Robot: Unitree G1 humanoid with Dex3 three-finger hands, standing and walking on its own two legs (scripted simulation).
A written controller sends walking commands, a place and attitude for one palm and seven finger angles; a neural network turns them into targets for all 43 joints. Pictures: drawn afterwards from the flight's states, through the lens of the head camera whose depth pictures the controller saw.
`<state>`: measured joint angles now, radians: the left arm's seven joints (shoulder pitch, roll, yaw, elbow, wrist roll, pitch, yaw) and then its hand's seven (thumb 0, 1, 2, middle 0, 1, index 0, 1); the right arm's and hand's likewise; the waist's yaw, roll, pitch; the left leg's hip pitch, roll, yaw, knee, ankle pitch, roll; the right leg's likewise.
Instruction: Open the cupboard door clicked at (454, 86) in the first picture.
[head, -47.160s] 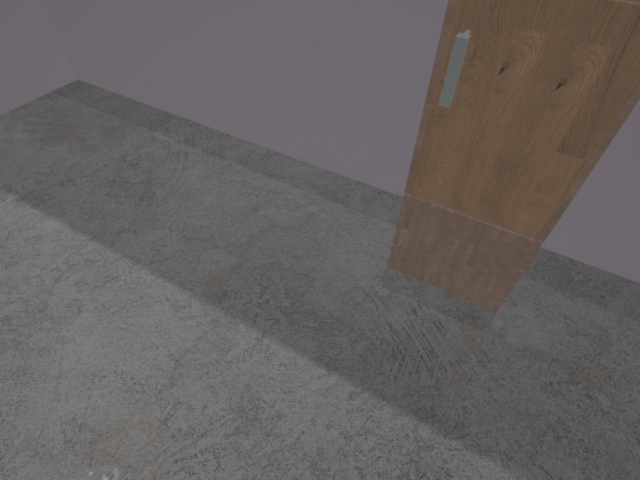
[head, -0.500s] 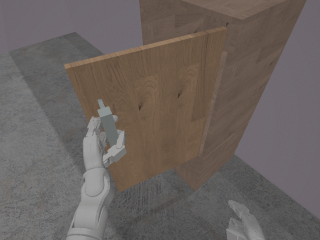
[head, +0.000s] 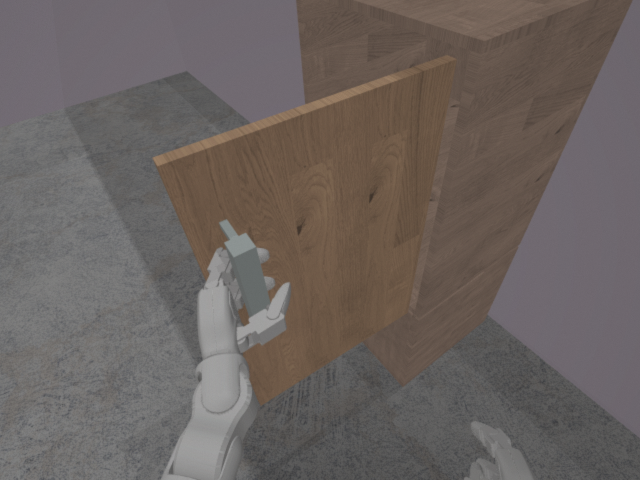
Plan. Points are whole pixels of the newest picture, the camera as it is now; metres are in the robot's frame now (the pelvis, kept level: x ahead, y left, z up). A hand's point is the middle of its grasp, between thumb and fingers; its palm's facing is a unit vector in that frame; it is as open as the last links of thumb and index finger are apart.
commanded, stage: open thumb and fingers to let go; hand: left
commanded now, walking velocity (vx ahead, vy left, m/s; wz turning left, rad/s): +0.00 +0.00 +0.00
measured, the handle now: (245, 277) +0.34 +0.11 +0.10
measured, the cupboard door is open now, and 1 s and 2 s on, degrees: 87 88 88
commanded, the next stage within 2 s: slide the hand sideways off the handle in 0.56 s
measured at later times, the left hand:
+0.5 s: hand (268, 306) +0.30 +0.08 +0.09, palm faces +0.20 -0.98 +0.00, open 14.7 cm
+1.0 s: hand (258, 330) +0.27 +0.09 +0.09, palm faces -0.26 -0.97 -0.01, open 16.0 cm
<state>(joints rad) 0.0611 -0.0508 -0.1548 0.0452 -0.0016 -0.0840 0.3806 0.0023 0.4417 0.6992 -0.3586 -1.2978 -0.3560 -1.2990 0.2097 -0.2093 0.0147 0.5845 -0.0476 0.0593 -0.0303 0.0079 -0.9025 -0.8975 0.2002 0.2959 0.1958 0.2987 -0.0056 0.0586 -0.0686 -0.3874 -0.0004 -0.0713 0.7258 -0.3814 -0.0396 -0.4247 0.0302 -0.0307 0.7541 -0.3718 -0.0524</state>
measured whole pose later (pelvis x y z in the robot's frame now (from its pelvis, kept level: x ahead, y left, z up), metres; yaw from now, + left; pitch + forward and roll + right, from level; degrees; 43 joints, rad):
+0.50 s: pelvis -0.01 +0.03 +0.00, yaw -1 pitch +2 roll +0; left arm -0.04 -0.09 -0.21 0.13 0.04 -0.08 0.45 -0.01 -0.48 0.31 -0.30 -0.85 -0.28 -0.85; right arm 0.19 -0.18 0.03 0.58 -0.05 0.04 -0.01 0.01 -0.90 -0.90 0.20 0.30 0.20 0.30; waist 0.00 0.04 -0.06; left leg -0.42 -0.02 -0.05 0.77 -0.38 -0.01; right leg -0.45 0.01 -0.01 0.77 -0.36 -0.02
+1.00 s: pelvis -0.02 +0.04 -0.01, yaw -1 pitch +2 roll +0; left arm -0.01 0.09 -0.17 0.08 -0.13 -0.08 -0.08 -0.02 -0.50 0.30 -0.23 -0.36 -0.20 -0.39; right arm 0.24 -0.22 0.05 0.52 0.02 -0.04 -0.02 0.01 -0.90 -0.90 0.20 0.30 0.20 0.30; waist -0.01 0.04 -0.05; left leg -0.44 -0.04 -0.03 0.79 -0.39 0.01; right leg -0.47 -0.01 0.01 0.80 -0.37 0.00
